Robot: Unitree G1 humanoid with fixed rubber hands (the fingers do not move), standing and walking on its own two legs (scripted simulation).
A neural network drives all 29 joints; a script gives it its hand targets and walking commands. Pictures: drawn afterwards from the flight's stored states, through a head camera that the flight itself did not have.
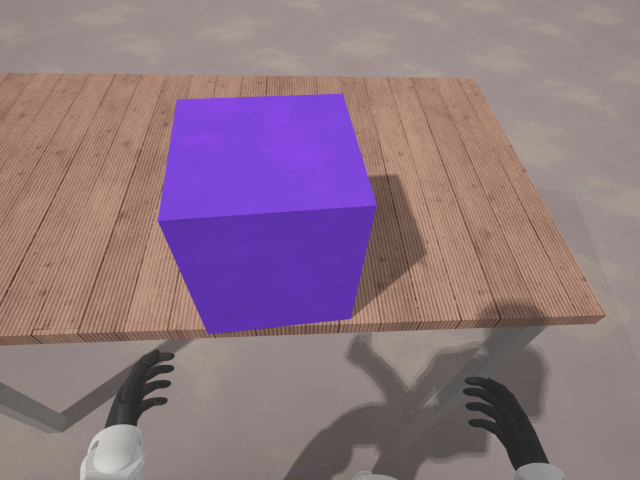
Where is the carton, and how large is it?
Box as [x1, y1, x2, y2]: [158, 94, 376, 333]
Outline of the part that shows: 342,94 177,99 158,222 208,333 350,318 376,205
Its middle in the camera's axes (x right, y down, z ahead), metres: -0.07 -0.03 +0.53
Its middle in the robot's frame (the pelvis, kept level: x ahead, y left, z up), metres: +0.44 +0.08 +0.06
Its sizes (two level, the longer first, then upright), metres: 0.210 0.200 0.250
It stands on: a table, 0.69 m high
